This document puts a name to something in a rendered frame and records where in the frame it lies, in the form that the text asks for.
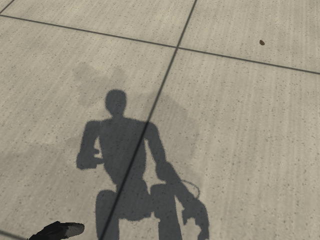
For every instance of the robot left hand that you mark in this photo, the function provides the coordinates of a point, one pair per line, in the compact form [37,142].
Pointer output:
[58,231]

